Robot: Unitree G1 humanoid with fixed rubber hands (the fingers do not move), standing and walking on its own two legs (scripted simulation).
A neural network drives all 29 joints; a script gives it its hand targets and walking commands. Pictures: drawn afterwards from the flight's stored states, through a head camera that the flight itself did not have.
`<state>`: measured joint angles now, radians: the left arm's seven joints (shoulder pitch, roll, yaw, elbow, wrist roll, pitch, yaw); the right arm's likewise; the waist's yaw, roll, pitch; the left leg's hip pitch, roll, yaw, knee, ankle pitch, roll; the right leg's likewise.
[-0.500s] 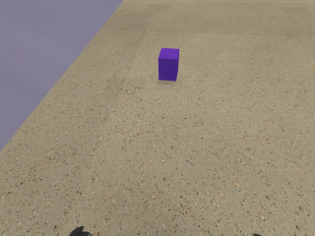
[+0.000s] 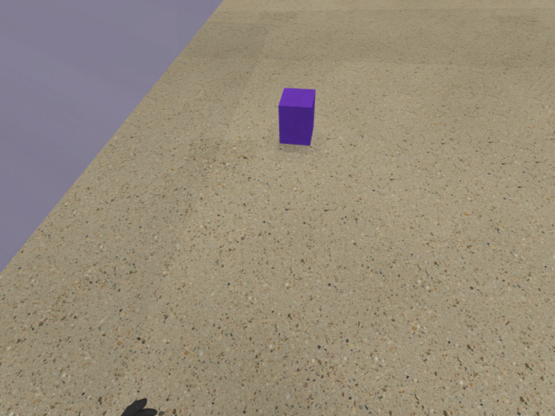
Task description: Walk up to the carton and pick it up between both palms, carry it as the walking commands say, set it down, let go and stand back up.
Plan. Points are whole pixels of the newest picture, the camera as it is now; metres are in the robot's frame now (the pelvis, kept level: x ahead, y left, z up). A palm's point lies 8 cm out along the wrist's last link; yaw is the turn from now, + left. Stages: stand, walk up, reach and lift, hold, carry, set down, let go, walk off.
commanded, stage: stand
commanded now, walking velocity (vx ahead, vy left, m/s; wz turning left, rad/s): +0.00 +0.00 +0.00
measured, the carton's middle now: (297, 116) +1.84 -0.02 -0.63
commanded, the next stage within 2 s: walk up in 0.08 s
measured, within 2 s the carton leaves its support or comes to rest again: neither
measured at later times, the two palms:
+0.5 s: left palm out of the picture +0.04 +0.30 -0.11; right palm out of the picture +0.12 -0.22 -0.11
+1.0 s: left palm (138, 324) +0.32 +0.29 -0.12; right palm out of the picture +0.12 -0.22 -0.08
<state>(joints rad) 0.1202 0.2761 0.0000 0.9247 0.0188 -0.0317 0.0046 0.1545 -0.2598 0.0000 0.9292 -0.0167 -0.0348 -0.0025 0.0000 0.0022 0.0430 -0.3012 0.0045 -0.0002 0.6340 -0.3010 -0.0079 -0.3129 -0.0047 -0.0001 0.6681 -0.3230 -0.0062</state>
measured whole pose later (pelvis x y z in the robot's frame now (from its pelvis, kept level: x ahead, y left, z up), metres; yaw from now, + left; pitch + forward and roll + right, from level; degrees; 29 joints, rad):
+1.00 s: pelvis +0.20 +0.05 +0.02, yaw +2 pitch +0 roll -1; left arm 0.07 0.28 0.00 0.95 0.02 0.01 -0.08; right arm 0.50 -0.26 0.00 0.99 -0.02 -0.05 0.00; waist -0.04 -0.05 0.09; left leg 0.08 0.03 0.00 0.26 -0.33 -0.01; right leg -0.52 -0.06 0.00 0.83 -0.21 0.01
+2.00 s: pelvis +0.66 +0.05 +0.02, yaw +2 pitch +0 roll -1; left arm 0.13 0.27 0.00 0.95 0.02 -0.01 -0.07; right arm 0.40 -0.26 0.00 0.98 -0.02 -0.05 0.02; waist -0.03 -0.02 0.05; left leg -0.03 0.06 0.01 0.34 -0.31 -0.02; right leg -0.48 -0.06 -0.03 0.77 -0.26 0.04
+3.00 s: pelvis +1.17 +0.03 +0.01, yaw +3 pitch +0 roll +1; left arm 0.10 0.26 0.00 0.95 0.02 -0.01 -0.07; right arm 0.38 -0.26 0.00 1.00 -0.02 -0.05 0.01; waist -0.03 -0.01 0.06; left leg -0.05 0.06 0.02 0.38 -0.33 -0.06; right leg -0.46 -0.08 -0.04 0.68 -0.30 0.02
